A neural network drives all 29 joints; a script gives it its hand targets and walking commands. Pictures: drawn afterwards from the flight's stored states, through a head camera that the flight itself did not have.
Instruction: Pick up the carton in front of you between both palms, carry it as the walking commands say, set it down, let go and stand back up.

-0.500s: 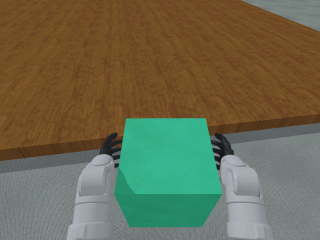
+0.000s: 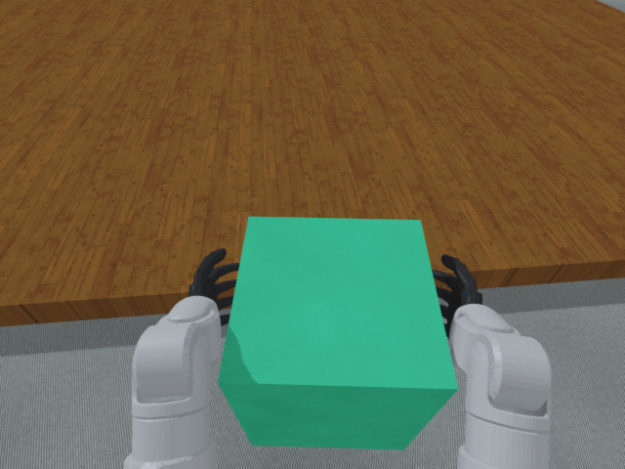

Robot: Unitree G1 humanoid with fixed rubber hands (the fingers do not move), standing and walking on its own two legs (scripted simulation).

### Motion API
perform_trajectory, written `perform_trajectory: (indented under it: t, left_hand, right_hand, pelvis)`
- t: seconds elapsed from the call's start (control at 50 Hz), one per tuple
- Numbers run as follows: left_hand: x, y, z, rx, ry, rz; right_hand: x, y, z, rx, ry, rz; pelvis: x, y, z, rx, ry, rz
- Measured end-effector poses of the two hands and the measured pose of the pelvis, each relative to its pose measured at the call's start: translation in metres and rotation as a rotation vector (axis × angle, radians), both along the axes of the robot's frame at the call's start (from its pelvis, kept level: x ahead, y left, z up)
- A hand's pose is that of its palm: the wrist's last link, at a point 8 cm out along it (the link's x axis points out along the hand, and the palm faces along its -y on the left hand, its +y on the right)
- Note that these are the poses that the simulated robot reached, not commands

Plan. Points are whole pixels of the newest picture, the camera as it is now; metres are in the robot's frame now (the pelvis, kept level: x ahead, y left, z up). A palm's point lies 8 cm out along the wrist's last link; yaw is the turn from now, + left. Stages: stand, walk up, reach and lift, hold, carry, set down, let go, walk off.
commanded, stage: carry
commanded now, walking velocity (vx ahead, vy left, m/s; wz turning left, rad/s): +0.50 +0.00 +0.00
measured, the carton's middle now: (330, 340) +0.27 +0.01 +0.03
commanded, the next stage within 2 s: none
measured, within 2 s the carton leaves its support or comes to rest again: neither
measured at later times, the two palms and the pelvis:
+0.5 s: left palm (266, 120) +0.63 +0.14 +0.14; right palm (435, 131) +0.63 -0.16 +0.13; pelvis +0.32 -0.01 -0.01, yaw +0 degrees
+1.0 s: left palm (283, 33) +1.04 +0.16 +0.15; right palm (404, 37) +1.03 -0.14 +0.16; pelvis +0.63 +0.01 -0.01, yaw -1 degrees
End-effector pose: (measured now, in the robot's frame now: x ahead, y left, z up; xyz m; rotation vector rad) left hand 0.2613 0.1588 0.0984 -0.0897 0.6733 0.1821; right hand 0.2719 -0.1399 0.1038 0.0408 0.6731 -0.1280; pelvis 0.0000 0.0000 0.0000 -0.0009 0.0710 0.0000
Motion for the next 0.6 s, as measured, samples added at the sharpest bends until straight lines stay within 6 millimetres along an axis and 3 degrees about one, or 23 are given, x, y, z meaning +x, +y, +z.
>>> perform_trajectory:
  t: [0.06, 0.14, 0.28, 0.4, 0.5, 0.6]
  left_hand:
    - [0.044, 0.009, -0.010, -0.004, 0.017, -0.022]
    - [0.091, 0.007, -0.014, -0.017, 0.091, -0.053]
    - [0.183, -0.002, 0.009, -0.002, 0.028, -0.099]
    - [0.273, -0.009, 0.030, 0.000, -0.084, -0.054]
    - [0.366, -0.020, 0.041, 0.059, -0.150, -0.031]
    - [0.439, -0.020, 0.044, 0.090, -0.029, -0.011]
  right_hand:
    - [0.038, 0.009, -0.009, -0.015, 0.017, -0.013]
    - [0.071, 0.007, -0.015, -0.011, 0.091, -0.059]
    - [0.153, -0.002, 0.008, -0.002, 0.029, -0.099]
    - [0.254, -0.009, 0.027, 0.022, -0.083, -0.069]
    - [0.360, -0.020, 0.030, 0.009, -0.150, 0.001]
    - [0.449, -0.020, 0.034, -0.005, -0.034, 0.061]
  pelvis:
    - [0.036, 0.012, -0.006, 0.013, -0.001, -0.021]
    - [0.077, 0.023, 0.008, -0.002, 0.013, -0.038]
    - [0.161, 0.024, 0.023, -0.022, 0.021, -0.025]
    - [0.248, 0.008, 0.012, -0.003, 0.005, -0.015]
    - [0.323, -0.011, -0.014, -0.008, -0.025, 0.009]
    - [0.372, -0.022, -0.002, 0.004, -0.007, 0.018]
